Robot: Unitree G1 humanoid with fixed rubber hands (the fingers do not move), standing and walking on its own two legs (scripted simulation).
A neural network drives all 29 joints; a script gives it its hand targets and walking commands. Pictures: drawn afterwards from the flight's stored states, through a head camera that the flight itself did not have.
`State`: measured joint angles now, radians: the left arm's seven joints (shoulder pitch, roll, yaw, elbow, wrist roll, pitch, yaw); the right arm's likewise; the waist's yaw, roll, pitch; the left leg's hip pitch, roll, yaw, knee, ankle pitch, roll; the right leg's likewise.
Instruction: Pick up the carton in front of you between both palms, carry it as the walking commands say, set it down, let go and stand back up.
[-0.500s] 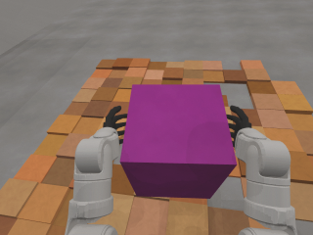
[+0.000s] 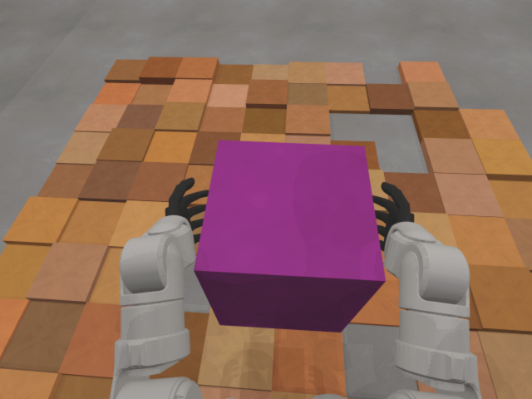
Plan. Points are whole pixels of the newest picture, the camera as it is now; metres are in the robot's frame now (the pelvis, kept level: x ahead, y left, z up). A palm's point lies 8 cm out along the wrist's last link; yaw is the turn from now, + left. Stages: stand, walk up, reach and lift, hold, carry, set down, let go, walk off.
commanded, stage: carry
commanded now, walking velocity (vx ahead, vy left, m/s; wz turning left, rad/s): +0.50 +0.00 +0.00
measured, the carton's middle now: (284, 244) +0.36 -0.02 +0.01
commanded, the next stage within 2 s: none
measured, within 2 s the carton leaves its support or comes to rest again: neither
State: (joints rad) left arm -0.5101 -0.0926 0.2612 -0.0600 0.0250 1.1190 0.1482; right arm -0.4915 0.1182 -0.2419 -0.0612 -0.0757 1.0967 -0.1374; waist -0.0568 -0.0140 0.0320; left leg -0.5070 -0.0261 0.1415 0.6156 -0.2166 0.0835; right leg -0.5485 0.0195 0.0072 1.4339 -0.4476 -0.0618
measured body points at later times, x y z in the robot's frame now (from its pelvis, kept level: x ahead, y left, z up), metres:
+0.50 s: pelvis +0.32 -0.07 +0.04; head +0.34 -0.08 +0.49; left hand +0.66 +0.11 +0.19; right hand +0.69 -0.19 +0.18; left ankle +0.36 +0.05 -0.64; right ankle +0.25 -0.14 -0.70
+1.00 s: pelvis +0.62 -0.07 +0.05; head +0.66 -0.08 +0.49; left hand +0.99 +0.04 +0.15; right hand +0.97 -0.26 +0.15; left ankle +0.52 +0.02 -0.69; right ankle +0.75 -0.20 -0.66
